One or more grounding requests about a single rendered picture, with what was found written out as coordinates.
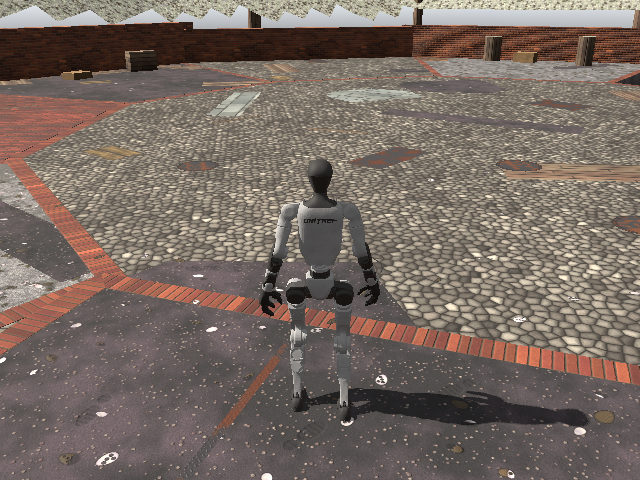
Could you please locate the robot left upper arm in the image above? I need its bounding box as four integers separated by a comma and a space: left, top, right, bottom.
272, 203, 299, 259

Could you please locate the right robot hand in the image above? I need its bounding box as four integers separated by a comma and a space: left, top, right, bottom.
357, 281, 380, 306

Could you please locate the right robot shin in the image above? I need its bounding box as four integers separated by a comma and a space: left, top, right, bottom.
337, 336, 351, 407

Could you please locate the left robot hand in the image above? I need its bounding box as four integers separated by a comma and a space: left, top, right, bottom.
259, 289, 282, 316

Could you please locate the right robot foot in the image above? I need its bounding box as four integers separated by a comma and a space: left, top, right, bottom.
337, 394, 351, 421

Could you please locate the left robot forearm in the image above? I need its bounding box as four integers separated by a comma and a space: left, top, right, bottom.
262, 243, 283, 292

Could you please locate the right robot forearm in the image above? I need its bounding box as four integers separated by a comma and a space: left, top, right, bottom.
358, 242, 378, 286

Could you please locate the robot right upper arm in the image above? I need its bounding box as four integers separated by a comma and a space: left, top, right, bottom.
341, 202, 368, 258

